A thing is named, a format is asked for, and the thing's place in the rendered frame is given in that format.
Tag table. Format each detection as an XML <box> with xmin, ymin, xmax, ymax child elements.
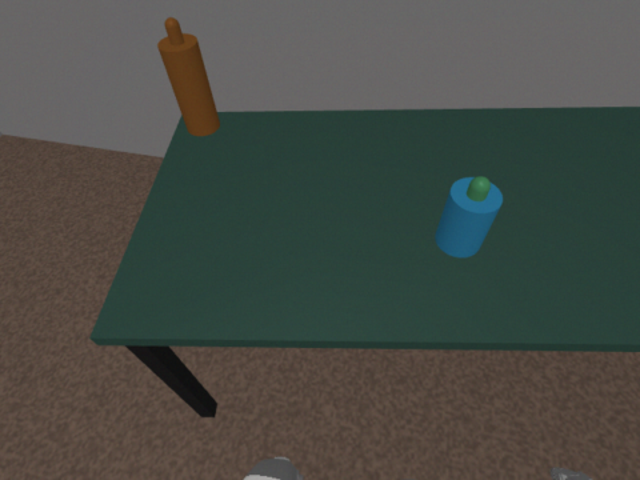
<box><xmin>90</xmin><ymin>107</ymin><xmax>640</xmax><ymax>417</ymax></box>

